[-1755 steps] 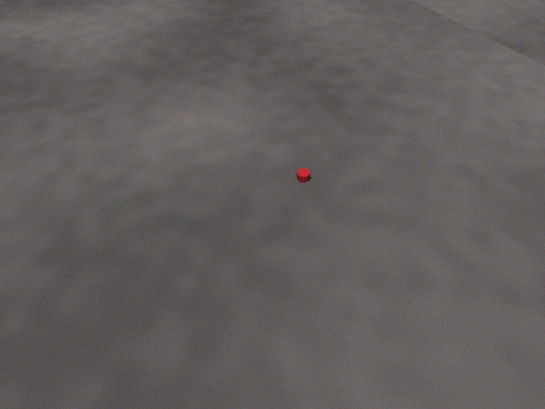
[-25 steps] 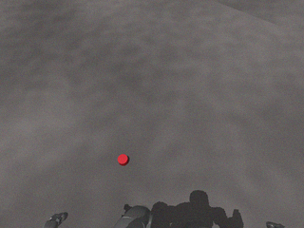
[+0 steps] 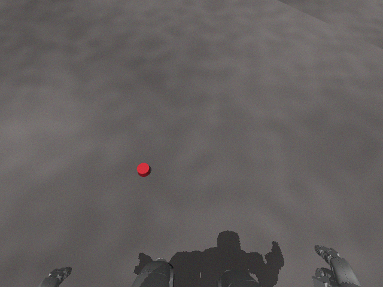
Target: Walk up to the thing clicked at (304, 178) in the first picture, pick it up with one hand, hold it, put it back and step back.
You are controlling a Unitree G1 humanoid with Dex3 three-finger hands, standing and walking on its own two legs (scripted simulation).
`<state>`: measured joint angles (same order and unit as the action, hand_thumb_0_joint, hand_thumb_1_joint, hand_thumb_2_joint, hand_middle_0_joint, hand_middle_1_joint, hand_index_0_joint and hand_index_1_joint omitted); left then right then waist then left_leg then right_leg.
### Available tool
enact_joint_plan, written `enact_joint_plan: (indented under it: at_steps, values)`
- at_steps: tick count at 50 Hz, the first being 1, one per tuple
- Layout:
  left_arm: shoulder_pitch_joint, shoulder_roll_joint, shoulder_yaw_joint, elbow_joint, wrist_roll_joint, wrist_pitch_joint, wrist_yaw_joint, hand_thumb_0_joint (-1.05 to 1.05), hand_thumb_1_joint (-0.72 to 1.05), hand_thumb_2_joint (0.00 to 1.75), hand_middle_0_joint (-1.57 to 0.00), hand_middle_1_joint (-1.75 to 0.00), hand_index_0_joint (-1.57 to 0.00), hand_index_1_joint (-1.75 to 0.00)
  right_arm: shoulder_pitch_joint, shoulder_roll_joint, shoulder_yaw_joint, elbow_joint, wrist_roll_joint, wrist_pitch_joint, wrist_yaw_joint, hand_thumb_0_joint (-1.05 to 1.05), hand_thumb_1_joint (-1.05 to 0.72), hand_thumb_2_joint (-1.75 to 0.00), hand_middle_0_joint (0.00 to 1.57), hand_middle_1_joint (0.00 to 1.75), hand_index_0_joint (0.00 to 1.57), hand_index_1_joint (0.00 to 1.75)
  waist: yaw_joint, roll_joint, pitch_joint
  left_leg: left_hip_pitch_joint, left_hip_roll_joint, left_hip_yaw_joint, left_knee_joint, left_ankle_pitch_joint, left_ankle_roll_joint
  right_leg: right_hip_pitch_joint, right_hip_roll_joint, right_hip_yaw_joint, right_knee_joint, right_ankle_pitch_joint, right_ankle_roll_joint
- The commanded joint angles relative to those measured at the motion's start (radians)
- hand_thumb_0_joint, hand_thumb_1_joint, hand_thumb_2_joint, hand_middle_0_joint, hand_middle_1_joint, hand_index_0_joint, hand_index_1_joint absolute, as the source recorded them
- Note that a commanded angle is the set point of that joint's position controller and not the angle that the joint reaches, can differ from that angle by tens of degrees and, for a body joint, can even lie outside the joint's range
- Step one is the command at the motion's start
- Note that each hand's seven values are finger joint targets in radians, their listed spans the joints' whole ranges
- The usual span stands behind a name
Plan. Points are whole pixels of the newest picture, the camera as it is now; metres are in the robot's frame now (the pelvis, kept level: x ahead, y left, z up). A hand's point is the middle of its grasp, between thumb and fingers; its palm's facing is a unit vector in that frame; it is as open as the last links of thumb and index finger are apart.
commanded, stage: step back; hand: left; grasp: from above
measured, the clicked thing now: (143, 169) +0.69 +0.31 -0.74
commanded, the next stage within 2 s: stand in 1.90 s
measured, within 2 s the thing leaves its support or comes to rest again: neither
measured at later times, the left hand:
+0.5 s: hand out of the picture -0.06 +0.26 -0.14, palm faces +0.08 -0.91 -0.40, open 7.4 cm
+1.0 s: hand out of the picture -0.29 +0.23 -0.13, palm faces +0.11 -0.89 -0.44, open 7.4 cm
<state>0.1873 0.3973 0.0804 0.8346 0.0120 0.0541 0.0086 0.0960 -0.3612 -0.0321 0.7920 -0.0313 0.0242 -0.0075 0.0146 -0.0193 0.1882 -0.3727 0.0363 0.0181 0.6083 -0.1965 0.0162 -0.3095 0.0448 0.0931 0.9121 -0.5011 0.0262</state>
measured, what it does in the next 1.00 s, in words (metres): walks backwards: right foot, then left foot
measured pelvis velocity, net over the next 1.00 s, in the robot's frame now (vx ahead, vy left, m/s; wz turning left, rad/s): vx -0.33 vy -0.06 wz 0.11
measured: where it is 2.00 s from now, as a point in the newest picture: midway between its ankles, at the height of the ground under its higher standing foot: outside the picture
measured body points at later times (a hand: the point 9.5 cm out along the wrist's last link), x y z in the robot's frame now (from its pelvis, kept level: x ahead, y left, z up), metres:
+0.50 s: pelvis -0.17 -0.02 +0.00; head -0.12 -0.01 +0.44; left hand -0.06 +0.30 -0.11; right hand -0.09 -0.33 -0.12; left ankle -0.16 +0.10 -0.72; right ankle -0.12 -0.14 -0.67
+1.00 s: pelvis -0.33 -0.06 +0.00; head -0.30 -0.07 +0.45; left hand -0.29 +0.27 -0.10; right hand -0.22 -0.37 -0.13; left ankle -0.35 +0.08 -0.71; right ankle -0.28 -0.17 -0.72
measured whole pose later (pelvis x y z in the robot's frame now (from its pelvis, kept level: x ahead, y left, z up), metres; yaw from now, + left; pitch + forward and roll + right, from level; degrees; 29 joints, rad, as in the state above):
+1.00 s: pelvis -0.33 -0.06 +0.00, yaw +6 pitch -2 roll +1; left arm 0.22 0.37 0.07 0.89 0.05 0.00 0.00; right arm 0.22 -0.41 -0.05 0.94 -0.03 0.05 0.01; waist 0.04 0.03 0.09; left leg -0.30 -0.03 -0.07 0.80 -0.52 -0.01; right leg -0.32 -0.03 -0.04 0.67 -0.32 -0.03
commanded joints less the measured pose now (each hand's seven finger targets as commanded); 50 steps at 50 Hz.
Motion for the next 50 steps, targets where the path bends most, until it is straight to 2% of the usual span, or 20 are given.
enact_joint_plan:
  at_steps: [1,2,3,4,5,8,14,18,20,21,22,25,29,34,35,36,37,40,46,50]
  values:
    - [0.168,0.145,0.056,-0.012,0.009,-0.037,0.004,0.0,0.9,0.9,-0.2,-0.3,-0.2,-0.3,-0.004,-0.296,-0.093,-0.065,0.014,0.008,-0.015,0.0,-0.9,-0.9,0.2,0.3,0.2,0.3,0.02,0.216,-0.306,0.149,0.181,-0.197,-0.051,0.226,0.155,0.156,-0.023,-0.105,-0.457,0.228,-0.045]
    - [0.168,0.177,0.065,-0.012,0.022,-0.043,0.006,0.0,0.9,0.9,-0.2,-0.3,-0.2,-0.3,0.0,-0.262,-0.08,-0.064,0.022,0.013,-0.013,0.0,-0.9,-0.9,0.2,0.3,0.2,0.3,0.019,0.156,-0.288,0.037,0.132,-0.179,-0.016,0.096,0.098,0.209,-0.043,-0.043,-0.485,0.269,-0.064]
    - [0.145,0.247,0.086,-0.033,0.037,-0.05,0.005,0.0,0.9,0.9,-0.2,-0.3,-0.2,-0.3,0.014,-0.212,-0.066,-0.077,0.027,0.013,-0.01,0.0,-0.9,-0.9,0.2,0.3,0.2,0.3,0.007,-0.047,-0.241,-0.165,-0.003,-0.145,0.126,-0.125,0.03,0.233,-0.203,0.235,-0.53,0.203,-0.124]
    - [0.074,0.357,0.109,-0.065,0.029,-0.043,0.003,0.0,0.9,0.9,-0.2,-0.3,-0.2,-0.3,-0.035,-0.195,-0.07,-0.086,0.033,0.015,-0.024,0.0,-0.9,-0.9,0.2,0.3,0.2,0.3,0.054,-0.251,-0.188,-0.154,-0.143,-0.116,0.393,-0.401,-0.017,-0.009,-0.44,0.453,-0.613,0.264,-0.301]
    - [0.007,0.359,0.103,-0.1,0.031,-0.049,0.009,0.0,0.9,0.9,-0.2,-0.3,-0.2,-0.3,-0.034,-0.235,-0.085,-0.076,0.031,0.02,-0.029,0.0,-0.9,-0.9,0.2,0.3,0.2,0.3,0.036,-0.227,-0.12,-0.102,-0.103,-0.213,0.568,-0.408,-0.028,-0.166,-0.495,0.515,-0.644,0.282,-0.346]
    - [-0.159,0.243,0.077,-0.129,0.032,-0.049,0.022,0.0,0.9,0.9,-0.2,-0.3,-0.2,-0.3,0.095,-0.227,-0.078,-0.012,0.039,0.014,-0.026,0.0,-0.9,-0.9,0.2,0.3,0.2,0.3,-0.062,-0.113,-0.093,-0.081,-0.153,-0.195,0.66,-0.259,-0.022,-0.14,-0.294,0.15,-0.523,0.439,-0.237]
    - [-0.02,0.229,0.068,-0.118,0.036,-0.037,0.033,0.0,0.9,0.9,-0.2,-0.3,-0.2,-0.3,0.077,-0.202,-0.063,-0.03,0.016,0.002,-0.02,0.0,-0.9,-0.9,0.2,0.3,0.2,0.3,0.035,-0.164,-0.177,-0.082,-0.082,-0.094,0.253,-0.335,-0.031,0.172,-0.304,0.13,-0.428,0.587,-0.225]
    - [-0.058,0.226,0.051,-0.13,0.012,-0.015,0.024,0.0,0.9,0.9,-0.2,-0.3,-0.2,-0.3,0.204,-0.204,-0.074,0.03,0.009,-0.009,-0.013,0.0,-0.9,-0.9,0.2,0.3,0.2,0.3,-0.015,-0.129,-0.253,0.14,-0.073,-0.001,-0.168,-0.058,0.0,0.124,-0.259,0.084,-0.296,0.548,-0.163]
    - [-0.038,0.155,0.027,-0.144,0.001,-0.013,0.019,0.0,0.9,0.9,-0.2,-0.3,-0.2,-0.3,0.154,-0.338,-0.107,0.01,-0.01,-0.011,-0.012,0.0,-0.9,-0.9,0.2,0.3,0.2,0.3,-0.01,0.183,-0.241,0.225,0.246,-0.466,-0.247,0.1,0.151,-0.178,-0.047,-0.051,-0.055,0.133,-0.053]
    - [-0.116,0.197,0.055,-0.147,0.002,-0.013,0.032,0.0,0.9,0.9,-0.2,-0.3,-0.2,-0.3,0.119,-0.415,-0.115,-0.01,-0.002,-0.01,-0.004,0.0,-0.9,-0.9,0.2,0.3,0.2,0.3,-0.064,0.266,-0.215,0.048,0.375,-0.6,-0.297,0.199,0.301,-0.131,0.017,-0.018,0.166,-0.162,-0.028]
    - [-0.132,0.201,0.058,-0.133,0.009,-0.01,0.035,0.0,0.9,0.9,-0.2,-0.3,-0.2,-0.3,0.081,-0.373,-0.11,-0.006,-0.009,-0.019,-0.01,0.0,-0.9,-0.9,0.2,0.3,0.2,0.3,-0.046,0.175,-0.185,-0.001,0.366,-0.544,-0.269,0.265,0.306,-0.113,0.02,0.083,0.293,-0.142,-0.038]
    - [-0.022,0.191,0.055,-0.076,-0.011,-0.005,0.026,0.0,0.9,0.9,-0.2,-0.3,-0.2,-0.3,0.002,-0.281,-0.074,-0.019,-0.01,-0.018,-0.024,0.0,-0.9,-0.9,0.2,0.3,0.2,0.3,0.025,0.122,-0.176,0.051,0.215,-0.265,-0.181,0.337,0.21,-0.142,0.046,0.079,0.381,-0.017,-0.047]
    - [-0.019,0.166,0.044,-0.07,0.004,-0.018,0.012,0.0,0.9,0.9,-0.2,-0.3,-0.2,-0.3,0.035,-0.259,-0.077,-0.028,-0.012,-0.006,-0.022,0.0,-0.9,-0.9,0.2,0.3,0.2,0.3,-0.012,0.188,-0.185,0.176,0.212,-0.251,-0.144,0.318,0.238,-0.114,0.0,-0.002,0.091,-0.048,-0.004]
    - [0.101,0.155,0.038,0.008,0.018,-0.044,0.012,0.0,0.9,0.9,-0.2,-0.3,-0.2,-0.3,0.031,-0.286,-0.078,-0.019,0.011,0.026,-0.013,0.0,-0.9,-0.9,0.2,0.3,0.2,0.3,0.015,0.196,-0.308,0.165,0.154,-0.189,-0.017,0.231,0.14,0.156,-0.002,-0.121,-0.52,0.23,-0.045]
    - [0.098,0.205,0.055,0.01,0.03,-0.052,0.014,0.0,0.9,0.9,-0.2,-0.3,-0.2,-0.3,0.044,-0.238,-0.064,-0.021,0.015,0.027,-0.009,0.0,-0.9,-0.9,0.2,0.3,0.2,0.3,0.007,0.096,-0.28,-0.014,0.092,-0.173,0.058,0.041,0.08,0.228,-0.081,0.043,-0.511,0.228,-0.071]
    - [0.086,0.313,0.084,-0.007,0.035,-0.056,0.012,0.0,0.9,0.9,-0.2,-0.3,-0.2,-0.3,0.018,-0.185,-0.049,-0.052,0.022,0.021,-0.012,0.0,-0.9,-0.9,0.2,0.3,0.2,0.3,0.021,-0.178,-0.224,-0.243,-0.096,-0.108,0.221,-0.268,0.008,0.225,-0.298,0.349,-0.563,0.236,-0.162]
    - [0.028,0.391,0.097,-0.038,0.039,-0.056,0.016,0.0,0.9,0.9,-0.2,-0.3,-0.2,-0.3,-0.038,-0.213,-0.067,-0.053,0.014,0.026,-0.029,0.0,-0.9,-0.9,0.2,0.3,0.2,0.3,0.074,-0.246,-0.183,-0.162,-0.103,-0.19,0.455,-0.427,-0.024,-0.044,-0.494,0.534,-0.622,0.271,-0.333]
    - [-0.121,0.247,0.057,-0.057,0.029,-0.069,0.026,0.0,0.9,0.9,-0.2,-0.3,-0.2,-0.3,0.061,-0.226,-0.07,0.017,0.03,0.02,-0.025,0.0,-0.9,-0.9,0.2,0.3,0.2,0.3,-0.042,-0.033,-0.144,-0.12,-0.138,-0.227,0.601,-0.269,-0.016,-0.052,-0.301,0.175,-0.486,0.479,-0.228]
    - [0.012,0.261,0.072,-0.023,0.045,-0.079,0.016,0.0,0.9,0.9,-0.2,-0.3,-0.2,-0.3,0.023,-0.219,-0.067,0.025,-0.002,-0.001,-0.003,0.0,-0.9,-0.9,0.2,0.3,0.2,0.3,0.057,-0.144,-0.143,-0.13,-0.058,-0.114,0.262,-0.314,-0.039,0.125,-0.287,0.211,-0.546,-0.08,-0.215]
    - [-0.021,0.27,0.059,-0.014,0.032,-0.066,0.001,0.0,0.9,0.9,-0.2,-0.3,-0.2,-0.3,0.123,-0.199,-0.077,0.104,0.002,-0.026,0.014,0.0,-0.9,-0.9,0.2,0.3,0.2,0.3,0.002,-0.162,-0.15,0.198,-0.069,0.01,-0.154,-0.243,0.004,-0.039,-0.275,0.149,-0.551,-0.131,-0.184]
